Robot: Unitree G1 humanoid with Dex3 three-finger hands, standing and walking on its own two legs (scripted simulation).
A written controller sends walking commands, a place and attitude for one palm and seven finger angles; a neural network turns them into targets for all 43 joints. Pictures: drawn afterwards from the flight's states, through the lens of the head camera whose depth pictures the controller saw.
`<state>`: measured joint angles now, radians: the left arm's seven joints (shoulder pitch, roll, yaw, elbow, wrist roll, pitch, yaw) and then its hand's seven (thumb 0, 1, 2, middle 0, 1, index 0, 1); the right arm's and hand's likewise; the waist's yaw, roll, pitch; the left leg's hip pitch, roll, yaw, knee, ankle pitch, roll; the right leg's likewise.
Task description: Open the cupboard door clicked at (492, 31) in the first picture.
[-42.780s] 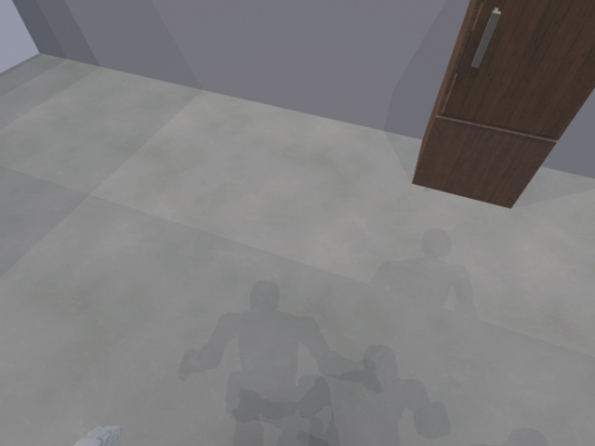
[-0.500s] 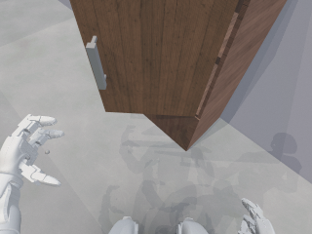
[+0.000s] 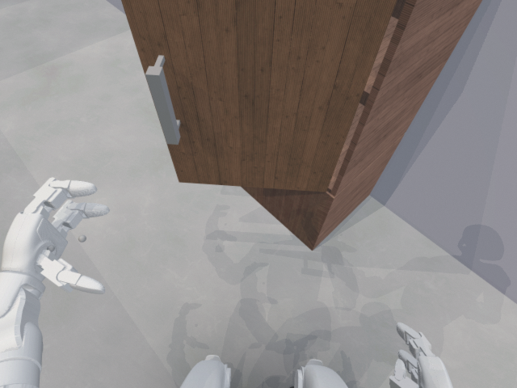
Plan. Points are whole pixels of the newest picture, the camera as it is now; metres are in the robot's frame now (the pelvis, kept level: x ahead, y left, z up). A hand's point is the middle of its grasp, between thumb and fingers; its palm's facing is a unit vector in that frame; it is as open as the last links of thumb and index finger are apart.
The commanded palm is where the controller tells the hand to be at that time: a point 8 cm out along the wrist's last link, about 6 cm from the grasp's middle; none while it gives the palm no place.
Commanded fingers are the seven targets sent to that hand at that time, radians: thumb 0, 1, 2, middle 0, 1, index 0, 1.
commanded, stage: move the hooked fingers beside the handle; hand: left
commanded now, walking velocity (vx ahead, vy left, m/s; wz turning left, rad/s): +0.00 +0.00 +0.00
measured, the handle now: (167, 102) +0.62 +0.23 +0.04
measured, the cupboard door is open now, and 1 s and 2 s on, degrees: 43 43 43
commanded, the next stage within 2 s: none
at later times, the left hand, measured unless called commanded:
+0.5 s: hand (99, 181) +0.40 +0.29 +0.05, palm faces -0.02 -1.00 -0.01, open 14.0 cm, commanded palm +0.39 +0.34 +0.05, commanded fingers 0.00 -0.50 0.30 -0.30 -1.20 -0.30 -1.20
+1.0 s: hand (115, 142) +0.49 +0.29 +0.05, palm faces -0.02 -1.00 -0.01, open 14.0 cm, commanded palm +0.48 +0.33 +0.05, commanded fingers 0.00 -0.50 0.30 -0.30 -1.20 -0.30 -1.20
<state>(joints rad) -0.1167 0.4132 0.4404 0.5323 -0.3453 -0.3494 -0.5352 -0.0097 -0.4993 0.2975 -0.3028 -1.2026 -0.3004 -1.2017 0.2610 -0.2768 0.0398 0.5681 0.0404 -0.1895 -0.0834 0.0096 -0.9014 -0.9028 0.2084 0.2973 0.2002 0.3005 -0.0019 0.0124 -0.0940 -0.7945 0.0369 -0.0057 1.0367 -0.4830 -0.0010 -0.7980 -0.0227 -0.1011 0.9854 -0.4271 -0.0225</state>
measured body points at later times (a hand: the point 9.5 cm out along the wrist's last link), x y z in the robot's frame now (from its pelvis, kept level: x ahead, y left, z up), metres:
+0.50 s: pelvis +0.00 +0.01 -0.01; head +0.11 +0.03 +0.43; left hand +0.40 +0.34 +0.05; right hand +0.07 -0.27 -0.11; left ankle +0.01 +0.12 -0.67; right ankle +0.03 -0.11 -0.67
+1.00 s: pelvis +0.00 +0.03 -0.02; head +0.14 +0.06 +0.41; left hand +0.48 +0.34 +0.06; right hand +0.02 -0.25 -0.12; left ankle +0.01 +0.12 -0.67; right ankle +0.03 -0.11 -0.67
